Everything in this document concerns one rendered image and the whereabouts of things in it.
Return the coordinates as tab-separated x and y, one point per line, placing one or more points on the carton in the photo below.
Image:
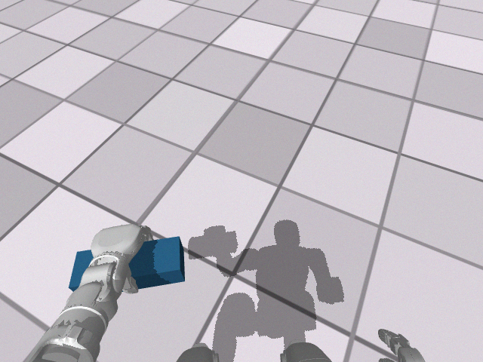
158	262

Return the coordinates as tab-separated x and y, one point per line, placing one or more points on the right robot hand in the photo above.
400	346

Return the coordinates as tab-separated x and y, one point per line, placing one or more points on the left robot hand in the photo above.
125	240

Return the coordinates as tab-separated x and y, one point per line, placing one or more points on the left robot arm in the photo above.
76	335

